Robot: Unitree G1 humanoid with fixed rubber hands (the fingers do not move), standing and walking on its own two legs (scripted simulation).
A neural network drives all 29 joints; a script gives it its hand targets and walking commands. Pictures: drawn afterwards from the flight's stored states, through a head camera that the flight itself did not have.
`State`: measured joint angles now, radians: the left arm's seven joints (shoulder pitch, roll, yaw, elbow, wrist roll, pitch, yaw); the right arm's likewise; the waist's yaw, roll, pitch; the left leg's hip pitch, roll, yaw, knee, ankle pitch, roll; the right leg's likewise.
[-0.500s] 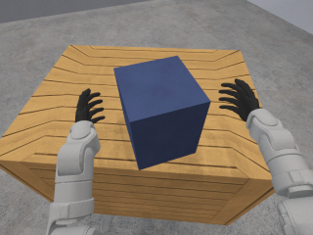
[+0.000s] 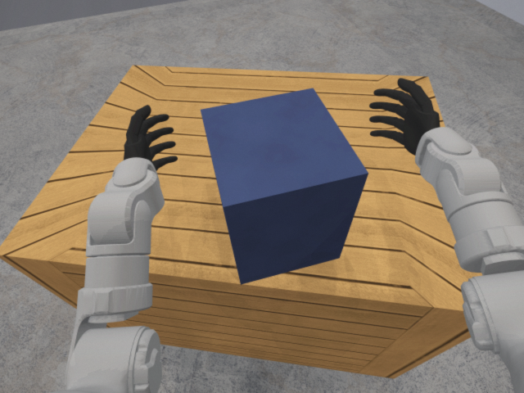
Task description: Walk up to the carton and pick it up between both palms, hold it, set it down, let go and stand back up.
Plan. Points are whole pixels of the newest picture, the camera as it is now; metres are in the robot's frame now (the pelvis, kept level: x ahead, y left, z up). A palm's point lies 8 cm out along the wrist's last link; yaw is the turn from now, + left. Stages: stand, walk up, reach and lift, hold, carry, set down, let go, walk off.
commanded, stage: reach and lift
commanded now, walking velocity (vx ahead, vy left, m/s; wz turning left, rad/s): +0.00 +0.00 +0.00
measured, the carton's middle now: (275, 189) +0.44 +0.05 +0.02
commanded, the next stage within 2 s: none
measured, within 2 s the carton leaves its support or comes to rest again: neither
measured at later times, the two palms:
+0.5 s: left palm (144, 134) +0.39 +0.23 +0.18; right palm (406, 97) +0.50 -0.13 +0.19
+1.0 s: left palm (172, 179) +0.39 +0.22 +0.09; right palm (377, 155) +0.48 -0.11 +0.09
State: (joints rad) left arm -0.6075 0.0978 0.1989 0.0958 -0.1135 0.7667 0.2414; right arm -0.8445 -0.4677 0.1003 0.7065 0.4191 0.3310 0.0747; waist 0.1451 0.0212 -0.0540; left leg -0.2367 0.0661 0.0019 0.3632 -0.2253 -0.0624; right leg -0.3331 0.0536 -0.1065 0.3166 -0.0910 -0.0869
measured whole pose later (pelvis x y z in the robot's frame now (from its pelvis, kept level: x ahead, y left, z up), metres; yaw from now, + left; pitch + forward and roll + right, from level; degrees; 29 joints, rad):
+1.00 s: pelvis +0.00 +0.01 +0.00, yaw +0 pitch +13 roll +0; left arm -0.72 -0.02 0.23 0.65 0.02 0.23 0.22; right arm -0.93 -0.30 -0.05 1.08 0.17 0.02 0.07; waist 0.18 0.03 -0.10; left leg -0.38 0.06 0.00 0.37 -0.21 -0.05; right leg -0.46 0.05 -0.11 0.29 -0.06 -0.08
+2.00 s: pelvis +0.01 +0.00 +0.00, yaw +0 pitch +10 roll +0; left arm -0.69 -0.20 0.53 0.70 0.35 -0.01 0.16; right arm -0.90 -0.10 -0.40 1.19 -0.26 -0.22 0.10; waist 0.13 -0.02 -0.07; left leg -0.28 0.06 0.02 0.29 -0.19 -0.05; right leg -0.39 0.05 -0.09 0.26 -0.06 -0.08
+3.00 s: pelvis +0.01 +0.00 +0.00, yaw +1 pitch +10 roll +0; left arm -0.68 -0.18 0.53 0.70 0.35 -0.03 0.17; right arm -0.90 -0.07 -0.40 1.17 -0.26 -0.23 0.07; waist 0.11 -0.01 -0.06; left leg -0.28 0.06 -0.01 0.29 -0.19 -0.06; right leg -0.38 0.05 -0.12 0.26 -0.07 -0.09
